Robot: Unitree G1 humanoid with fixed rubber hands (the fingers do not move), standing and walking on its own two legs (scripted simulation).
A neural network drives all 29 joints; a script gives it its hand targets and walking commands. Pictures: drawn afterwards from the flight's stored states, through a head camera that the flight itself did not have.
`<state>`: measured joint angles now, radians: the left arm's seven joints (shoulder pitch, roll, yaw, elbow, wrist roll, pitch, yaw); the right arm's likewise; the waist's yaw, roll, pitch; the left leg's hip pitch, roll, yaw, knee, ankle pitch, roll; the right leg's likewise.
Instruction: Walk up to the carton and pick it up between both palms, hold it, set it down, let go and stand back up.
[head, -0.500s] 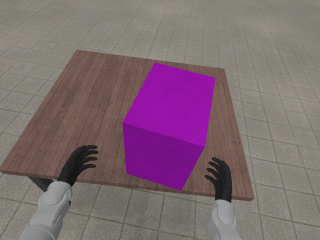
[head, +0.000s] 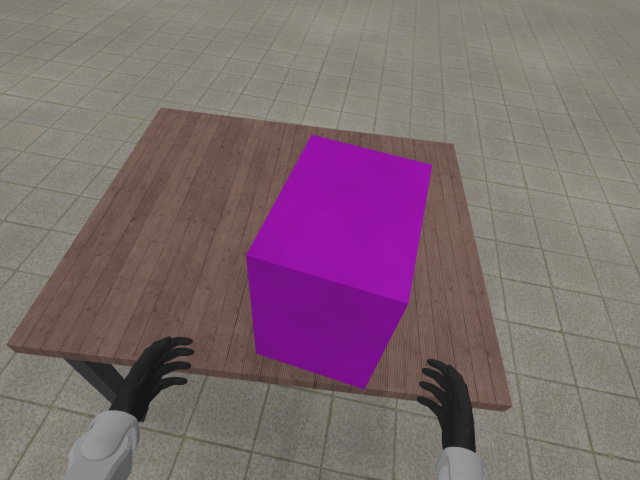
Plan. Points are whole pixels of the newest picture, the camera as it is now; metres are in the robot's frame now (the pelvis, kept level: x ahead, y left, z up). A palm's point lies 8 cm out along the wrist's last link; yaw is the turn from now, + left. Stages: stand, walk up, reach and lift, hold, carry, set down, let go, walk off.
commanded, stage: set down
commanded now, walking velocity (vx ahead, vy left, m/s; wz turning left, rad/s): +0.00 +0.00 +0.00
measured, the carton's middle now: (338, 265) +0.47 -0.02 -0.05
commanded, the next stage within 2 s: let go in 1.02 s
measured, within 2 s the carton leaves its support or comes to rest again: neither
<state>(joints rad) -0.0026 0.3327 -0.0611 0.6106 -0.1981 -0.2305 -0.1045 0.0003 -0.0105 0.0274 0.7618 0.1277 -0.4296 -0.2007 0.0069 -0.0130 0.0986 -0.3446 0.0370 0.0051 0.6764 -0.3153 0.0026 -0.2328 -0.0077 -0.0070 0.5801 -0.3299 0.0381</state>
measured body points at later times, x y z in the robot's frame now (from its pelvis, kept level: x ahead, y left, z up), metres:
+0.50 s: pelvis +0.00 -0.02 +0.01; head +0.00 -0.01 +0.46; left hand +0.18 +0.21 -0.07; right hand +0.19 -0.22 -0.07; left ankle +0.03 +0.11 -0.72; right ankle -0.01 -0.15 -0.72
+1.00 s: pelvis +0.02 -0.04 +0.02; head +0.02 -0.03 +0.47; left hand +0.19 +0.20 -0.07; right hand +0.18 -0.23 -0.07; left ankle +0.03 +0.11 -0.72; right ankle -0.01 -0.15 -0.72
